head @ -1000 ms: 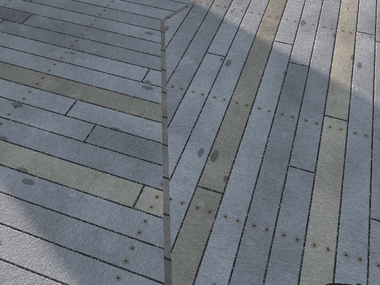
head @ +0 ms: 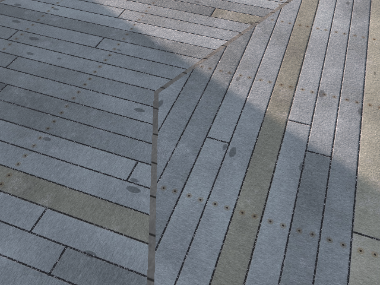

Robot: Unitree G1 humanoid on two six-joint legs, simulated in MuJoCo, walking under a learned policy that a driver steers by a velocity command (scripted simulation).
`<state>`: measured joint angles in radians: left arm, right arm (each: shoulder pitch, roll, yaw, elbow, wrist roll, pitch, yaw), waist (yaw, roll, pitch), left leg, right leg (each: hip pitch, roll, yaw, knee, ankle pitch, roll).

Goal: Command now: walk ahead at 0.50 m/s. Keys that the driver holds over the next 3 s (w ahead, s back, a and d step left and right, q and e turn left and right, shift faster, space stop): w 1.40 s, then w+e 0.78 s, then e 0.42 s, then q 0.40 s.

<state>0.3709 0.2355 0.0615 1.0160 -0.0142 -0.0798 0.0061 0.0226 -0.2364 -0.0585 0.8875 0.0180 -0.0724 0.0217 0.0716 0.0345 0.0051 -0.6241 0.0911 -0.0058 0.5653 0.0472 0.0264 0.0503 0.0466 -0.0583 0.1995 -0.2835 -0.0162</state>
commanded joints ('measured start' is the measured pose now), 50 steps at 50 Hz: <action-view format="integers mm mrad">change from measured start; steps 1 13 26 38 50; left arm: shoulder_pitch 25 -75 -476 -165 -41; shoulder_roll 175 77 58 110 161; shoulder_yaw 41 27 6 23 28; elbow -16 -80 -208 -127 -60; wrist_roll -6 -9 -5 18 5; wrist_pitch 7 4 -9 -21 -21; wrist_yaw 10 9 -30 -31 0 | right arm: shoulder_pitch -90 174 399 215 -14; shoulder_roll -90 -115 -153 -143 -56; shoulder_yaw -14 -23 -29 -25 -14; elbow -85 21 112 39 -38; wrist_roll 4 -30 -6 12 -6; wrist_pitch -23 -39 -11 -50 -8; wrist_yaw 15 6 -32 -30 -18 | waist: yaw -30 -49 -159 -19 -24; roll -105 68 19 -64 -87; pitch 73 -41 90 -72 48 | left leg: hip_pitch -2 438 643 -80 -10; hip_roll -12 147 135 21 22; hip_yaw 3 -231 -55 -59 1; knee -48 -416 -420 681 84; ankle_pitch -81 -160 -14 -397 52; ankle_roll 32 201 164 29 -23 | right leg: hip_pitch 18 -641 -757 -45 -189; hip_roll -322 -203 -138 -321 -232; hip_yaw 124 126 56 400 114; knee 11 926 353 41 -98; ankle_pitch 394 29 362 169 286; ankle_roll -153 -42 -5 -221 -180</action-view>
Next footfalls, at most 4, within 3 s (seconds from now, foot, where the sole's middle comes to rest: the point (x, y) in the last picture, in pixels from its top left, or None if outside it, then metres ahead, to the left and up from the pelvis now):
0.08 left None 0.23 0.13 -0.78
0.66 right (240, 268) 0.55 -0.10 -0.78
1.20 left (178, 189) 0.87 0.15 -0.78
1.76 right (239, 137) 1.16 -0.11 -0.78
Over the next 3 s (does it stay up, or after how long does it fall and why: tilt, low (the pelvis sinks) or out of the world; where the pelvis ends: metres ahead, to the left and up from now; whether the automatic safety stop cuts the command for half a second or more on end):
stays up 1.41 -0.12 0.00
